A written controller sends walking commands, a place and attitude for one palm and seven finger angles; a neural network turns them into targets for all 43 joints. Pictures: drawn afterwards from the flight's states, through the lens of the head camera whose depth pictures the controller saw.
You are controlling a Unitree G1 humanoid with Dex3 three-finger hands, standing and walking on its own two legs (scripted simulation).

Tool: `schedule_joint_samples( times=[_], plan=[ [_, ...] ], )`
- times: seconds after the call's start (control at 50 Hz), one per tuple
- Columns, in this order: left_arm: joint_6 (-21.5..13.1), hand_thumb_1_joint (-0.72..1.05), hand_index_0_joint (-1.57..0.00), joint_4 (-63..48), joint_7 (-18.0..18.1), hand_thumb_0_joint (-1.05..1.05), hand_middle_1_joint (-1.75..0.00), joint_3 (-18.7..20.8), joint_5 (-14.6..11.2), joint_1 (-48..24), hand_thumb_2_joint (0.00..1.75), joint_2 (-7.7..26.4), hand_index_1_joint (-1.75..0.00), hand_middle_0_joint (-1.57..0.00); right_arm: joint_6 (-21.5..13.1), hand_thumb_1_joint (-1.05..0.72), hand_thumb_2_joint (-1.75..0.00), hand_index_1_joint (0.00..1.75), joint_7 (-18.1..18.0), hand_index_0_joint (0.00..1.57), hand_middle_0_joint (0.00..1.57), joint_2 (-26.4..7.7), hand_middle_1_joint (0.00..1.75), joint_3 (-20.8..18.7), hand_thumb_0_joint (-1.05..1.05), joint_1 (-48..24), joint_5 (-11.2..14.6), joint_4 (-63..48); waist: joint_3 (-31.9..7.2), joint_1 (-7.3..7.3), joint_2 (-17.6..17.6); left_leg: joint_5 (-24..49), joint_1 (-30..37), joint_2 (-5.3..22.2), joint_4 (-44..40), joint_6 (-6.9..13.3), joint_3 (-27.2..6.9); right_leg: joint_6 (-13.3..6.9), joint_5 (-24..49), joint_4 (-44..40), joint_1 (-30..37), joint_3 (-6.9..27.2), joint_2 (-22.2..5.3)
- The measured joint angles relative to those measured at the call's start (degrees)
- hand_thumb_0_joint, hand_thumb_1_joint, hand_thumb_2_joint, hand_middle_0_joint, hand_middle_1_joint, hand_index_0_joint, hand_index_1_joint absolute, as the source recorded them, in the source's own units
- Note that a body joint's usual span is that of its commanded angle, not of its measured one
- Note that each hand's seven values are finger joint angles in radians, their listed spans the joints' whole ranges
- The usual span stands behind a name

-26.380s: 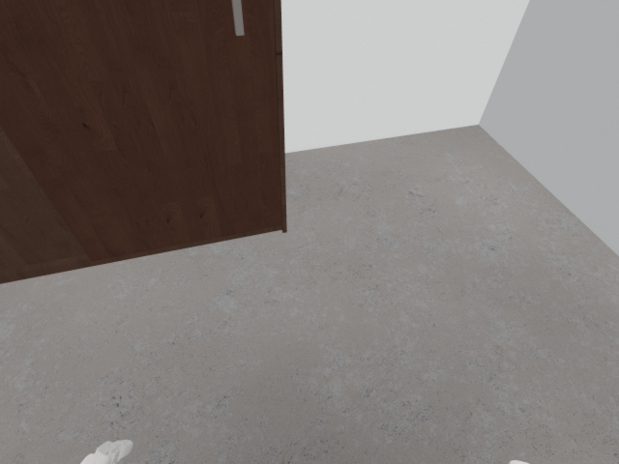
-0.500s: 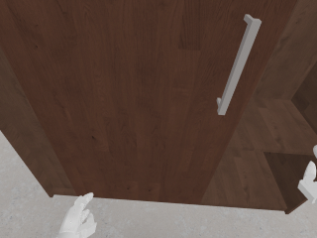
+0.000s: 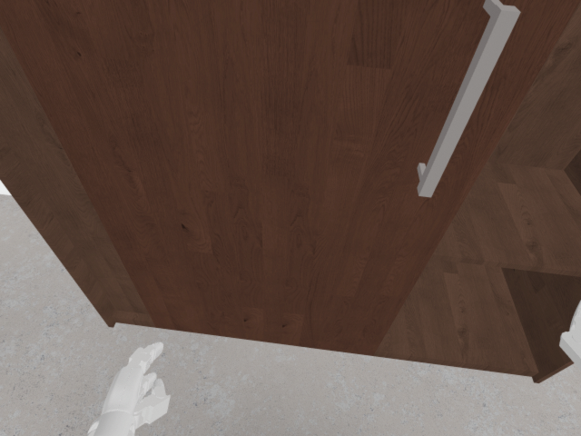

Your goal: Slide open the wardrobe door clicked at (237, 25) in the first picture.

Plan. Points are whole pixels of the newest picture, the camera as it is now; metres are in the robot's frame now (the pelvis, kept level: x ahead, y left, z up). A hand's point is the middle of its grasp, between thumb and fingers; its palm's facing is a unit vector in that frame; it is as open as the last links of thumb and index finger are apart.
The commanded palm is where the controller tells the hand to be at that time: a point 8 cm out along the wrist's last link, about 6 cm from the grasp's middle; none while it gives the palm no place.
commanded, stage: step back with the hand held close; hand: right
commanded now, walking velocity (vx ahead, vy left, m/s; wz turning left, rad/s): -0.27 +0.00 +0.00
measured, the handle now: (453, 111) +0.50 -0.21 +0.23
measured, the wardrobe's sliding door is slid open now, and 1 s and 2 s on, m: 0.57 0.57 0.57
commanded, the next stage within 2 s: stop stepping back and stand still in 0.88 s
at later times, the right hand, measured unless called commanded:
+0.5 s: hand out of the picture +0.09 -0.29 +0.16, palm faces +0.48 +0.75 -0.46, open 7.4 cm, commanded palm +0.03 -0.33 +0.17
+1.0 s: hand out of the picture +0.03 -0.28 +0.17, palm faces +0.38 +0.82 -0.42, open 7.4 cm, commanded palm -0.02 -0.32 +0.17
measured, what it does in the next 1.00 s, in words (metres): walks backwards: left foot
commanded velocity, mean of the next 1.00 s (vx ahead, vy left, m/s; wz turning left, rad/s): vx -0.31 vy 0.00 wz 0.06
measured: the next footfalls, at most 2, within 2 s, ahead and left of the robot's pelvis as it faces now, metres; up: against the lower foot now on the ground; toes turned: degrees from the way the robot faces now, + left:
left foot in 0.96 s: -0.27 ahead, +0.10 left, -0.01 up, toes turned +2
right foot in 1.06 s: -0.01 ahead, -0.09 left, +0.00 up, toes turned +1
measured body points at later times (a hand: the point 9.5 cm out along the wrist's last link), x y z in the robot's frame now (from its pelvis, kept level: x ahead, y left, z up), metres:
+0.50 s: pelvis -0.08 -0.01 -0.01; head -0.07 -0.03 +0.44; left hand +0.11 +0.21 -0.09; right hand +0.06 -0.33 +0.18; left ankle -0.02 +0.12 -0.74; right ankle +0.04 -0.10 -0.74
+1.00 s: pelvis -0.18 -0.03 -0.02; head -0.15 -0.06 +0.43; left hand +0.02 +0.18 -0.09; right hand +0.01 -0.33 +0.19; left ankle -0.31 +0.10 -0.75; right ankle -0.01 -0.10 -0.74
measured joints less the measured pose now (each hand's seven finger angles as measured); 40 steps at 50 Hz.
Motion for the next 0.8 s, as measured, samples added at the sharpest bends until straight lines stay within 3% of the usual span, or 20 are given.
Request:
schedule_joint_samples(
  times=[0.2,0.3,0.44,0.58,0.6,0.64,0.7,0.76,0.8],
  plan=[
    [1.16,0.91,-0.21,-2.07,0.65,0.01,-0.3,-0.08,-0.57,1.21,0.9,-1.02,-0.3,-0.2,-1.48,-0.89,-0.89,0.3,-0.71,0.21,0.22,-3.77,0.3,-2.51,0.02,2.37,0.27,-2.88,0.22,0.48,1.86,1.03,-3.82,0.88,2.67,-0.95,-0.68,-1.21,1.83,0.65,-2.75,-0.8,0.71],
    [-0.35,0.91,-0.21,-2.32,0.63,0.01,-0.3,-0.47,-0.66,2.01,0.9,-1.1,-0.3,-0.2,-3.01,-0.89,-0.89,0.3,-1.32,0.21,0.21,-2.73,0.3,-3.03,0.02,1.06,-0.68,-1.69,0.21,0.67,1.79,1.69,-5.67,0.73,3.99,-1.22,-0.39,-1.85,2.73,1.95,-4.9,-0.18,0.79],
    [-2.93,0.9,-0.21,-1.62,0.47,0.01,-0.3,-0.24,-0.26,3.62,0.9,-1.6,-0.3,-0.2,-4.87,-0.89,-0.89,0.3,-1.26,0.21,0.21,-1.95,0.3,-2.81,0.02,-0.13,-2.32,-1.7,1.38,1.64,2.28,1.87,-8.34,-1.47,6.56,-0.34,-2.98,-2.15,0.68,4.39,-8.88,2.38,2.21],
    [-4.21,0.9,-0.21,1.65,-0.38,0.01,-0.3,0.34,0.48,3.7,0.9,-1.43,-0.3,-0.2,-7.24,-0.89,-0.89,0.3,-2.56,0.21,0.21,-1.63,0.3,-2.96,0.02,3.4,-1.7,-5.21,0.48,-1.25,2.65,3.67,-9.94,-2.04,6.1,-0.47,-3.59,0.48,-8.54,11.92,-11.66,3.31,2.04],
    [-4.34,0.9,-0.21,2.09,-0.28,0.01,-0.3,0.36,0.5,3.84,0.9,-1.27,-0.3,-0.2,-7.25,-0.89,-0.89,0.3,-2.84,0.21,0.21,-1.42,0.3,-2.57,0.02,2.9,-1.73,-5.11,-0.01,-1.36,2.7,3.76,-10.28,-2.1,6.37,-0.8,-3.73,0.52,-8.49,11.5,-10.62,3.54,1.97],
    [-4.68,0.9,-0.21,2.59,0.31,0.01,-0.3,0.33,0.38,3.61,0.9,-1.16,-0.3,-0.2,-6.99,-0.89,-0.89,0.3,-3.17,0.21,0.21,-1.27,0.3,-1.82,0.02,0.0,-1.7,-4.1,0.28,-0.98,3.09,2.95,-10.92,-1.78,7.48,-1.28,-3.64,-0.81,-1.77,9.09,-10.16,3.45,2.3],
    [-5.7,0.9,-0.21,2.31,1.11,0.01,-0.3,0.31,0.38,2.43,0.9,-1.51,-0.3,-0.2,-6.86,-0.89,-0.89,0.3,-3.05,0.21,0.21,-1.49,0.3,-2.15,0.02,-4.92,-2.54,-1.43,1.78,-0.02,2.29,-3.7,-13.58,-3.94,18.11,-1.21,-4.88,-3.22,4.11,7.51,-10.53,3.68,1.66],
    [-6.66,0.91,-0.21,2.0,0.2,0.01,-0.3,0.61,0.66,2.07,0.9,-3.11,-0.3,-0.2,-6.75,-0.89,-0.89,0.3,-2.3,0.21,0.21,-2.51,0.3,-3.59,0.02,-6.18,-2.66,-0.43,1.16,1.19,1.43,-8.7,-13.94,-6.57,30.98,-0.74,-4.84,-3.79,5.78,4.15,-11.18,3.93,0.18],
    [-7.33,0.9,-0.21,1.75,-0.88,0.01,-0.3,0.47,0.72,2.3,0.9,-4.1,-0.3,-0.2,-6.77,-0.89,-0.89,0.3,-2.16,0.21,0.21,-3.21,0.3,-4.4,0.02,-4.58,-2.06,-2.3,-0.07,1.15,1.7,-11.58,-11.36,-6.65,31.63,-0.18,-3.61,-3.38,7.98,0.69,-11.56,3.25,-0.74]
  ],
)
